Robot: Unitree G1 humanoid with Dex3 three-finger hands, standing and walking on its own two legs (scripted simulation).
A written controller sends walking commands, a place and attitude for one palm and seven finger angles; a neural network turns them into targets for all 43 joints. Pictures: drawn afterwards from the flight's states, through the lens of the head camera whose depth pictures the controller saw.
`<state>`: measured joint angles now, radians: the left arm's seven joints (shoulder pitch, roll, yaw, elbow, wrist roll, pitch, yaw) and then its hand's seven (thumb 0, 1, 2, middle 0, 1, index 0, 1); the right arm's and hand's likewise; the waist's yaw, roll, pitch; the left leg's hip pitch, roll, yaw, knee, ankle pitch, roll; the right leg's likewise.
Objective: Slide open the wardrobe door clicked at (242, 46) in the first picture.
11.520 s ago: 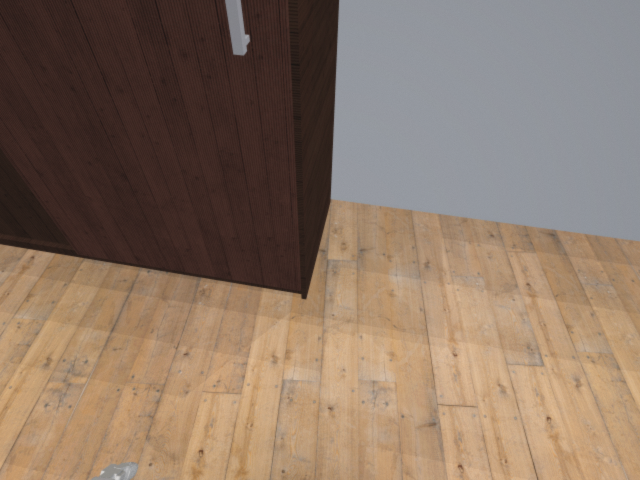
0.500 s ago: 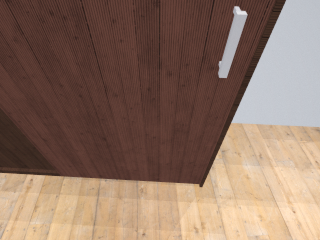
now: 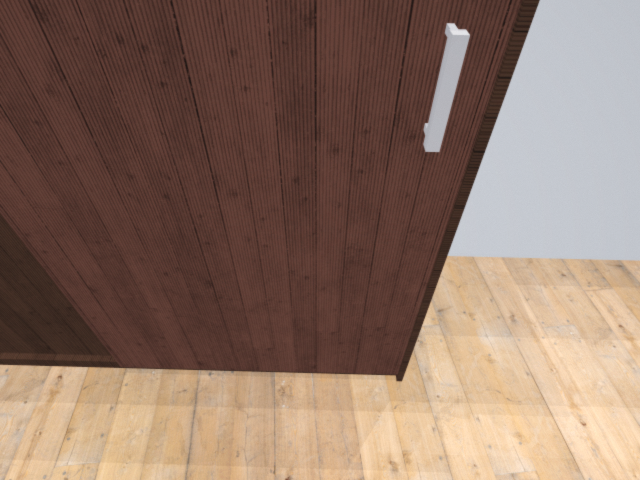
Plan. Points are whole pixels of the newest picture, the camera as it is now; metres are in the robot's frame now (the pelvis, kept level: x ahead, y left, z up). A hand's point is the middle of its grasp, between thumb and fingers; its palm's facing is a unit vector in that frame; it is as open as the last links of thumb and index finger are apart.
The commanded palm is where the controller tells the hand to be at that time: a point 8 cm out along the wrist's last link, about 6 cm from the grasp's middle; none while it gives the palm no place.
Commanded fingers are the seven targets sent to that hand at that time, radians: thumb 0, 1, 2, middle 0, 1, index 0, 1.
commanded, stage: look again from close up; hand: right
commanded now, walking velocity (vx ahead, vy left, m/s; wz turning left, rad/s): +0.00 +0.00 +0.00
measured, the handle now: (441, 90) +0.58 -0.13 +0.24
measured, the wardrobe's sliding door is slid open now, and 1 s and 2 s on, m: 0.00 0.00 0.00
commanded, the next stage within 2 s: shuffle to correct the standing spot in 0.82 s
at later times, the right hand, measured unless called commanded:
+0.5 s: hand out of the picture -0.01 -0.18 -0.18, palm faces +0.03 +0.99 -0.16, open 7.4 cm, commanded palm none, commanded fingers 0.00 -0.90 -0.90 0.20 0.30 0.20 0.30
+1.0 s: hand out of the picture +0.00 -0.17 -0.17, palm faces +0.02 +0.99 -0.17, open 7.4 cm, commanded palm none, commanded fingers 0.00 -0.90 -0.90 0.20 0.30 0.20 0.30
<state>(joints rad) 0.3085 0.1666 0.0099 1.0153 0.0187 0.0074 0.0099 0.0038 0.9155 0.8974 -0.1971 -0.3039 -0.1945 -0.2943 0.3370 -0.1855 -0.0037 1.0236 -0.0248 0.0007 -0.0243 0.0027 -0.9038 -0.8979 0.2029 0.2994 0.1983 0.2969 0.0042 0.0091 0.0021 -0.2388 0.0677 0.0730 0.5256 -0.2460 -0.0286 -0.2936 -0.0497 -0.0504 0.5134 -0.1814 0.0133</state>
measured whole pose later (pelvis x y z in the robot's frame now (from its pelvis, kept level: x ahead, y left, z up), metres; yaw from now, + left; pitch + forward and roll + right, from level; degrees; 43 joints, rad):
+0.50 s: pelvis +0.00 -0.01 +0.00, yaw +0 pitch -1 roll +1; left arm 0.31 0.13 0.01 1.07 0.01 0.00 0.01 0.01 0.92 0.90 -0.20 -0.30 -0.20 -0.29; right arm 0.34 -0.16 -0.01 1.05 -0.02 0.00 -0.02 0.00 -0.90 -0.90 0.20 0.30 0.20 0.30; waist 0.00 0.02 0.02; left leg -0.23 0.07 0.08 0.48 -0.22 -0.04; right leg -0.31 -0.04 -0.04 0.50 -0.17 0.00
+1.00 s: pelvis +0.01 +0.00 +0.00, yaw +0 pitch -1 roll +0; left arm 0.29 0.14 0.01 1.09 0.01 0.00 0.01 0.01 0.92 0.90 -0.20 -0.30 -0.19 -0.29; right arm 0.33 -0.15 -0.01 1.07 -0.03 -0.01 -0.02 0.00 -0.90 -0.90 0.20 0.30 0.20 0.30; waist 0.00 0.02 0.02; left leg -0.21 0.07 0.07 0.46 -0.23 -0.04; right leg -0.27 -0.04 -0.06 0.47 -0.18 0.01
